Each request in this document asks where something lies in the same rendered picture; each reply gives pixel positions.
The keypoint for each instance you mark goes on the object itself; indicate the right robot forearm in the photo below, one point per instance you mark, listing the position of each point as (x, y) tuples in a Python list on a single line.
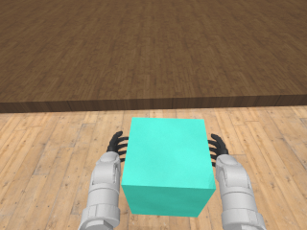
[(238, 200)]

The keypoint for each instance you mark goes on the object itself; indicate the carton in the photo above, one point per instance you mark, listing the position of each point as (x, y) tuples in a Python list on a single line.
[(168, 169)]

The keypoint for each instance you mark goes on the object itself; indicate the right robot hand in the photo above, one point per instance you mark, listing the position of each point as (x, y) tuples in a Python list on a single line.
[(220, 147)]

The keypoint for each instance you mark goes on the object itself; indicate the left robot forearm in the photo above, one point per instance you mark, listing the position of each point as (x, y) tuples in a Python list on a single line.
[(102, 207)]

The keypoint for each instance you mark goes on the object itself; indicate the left robot hand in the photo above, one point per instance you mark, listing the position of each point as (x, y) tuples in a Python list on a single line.
[(113, 144)]

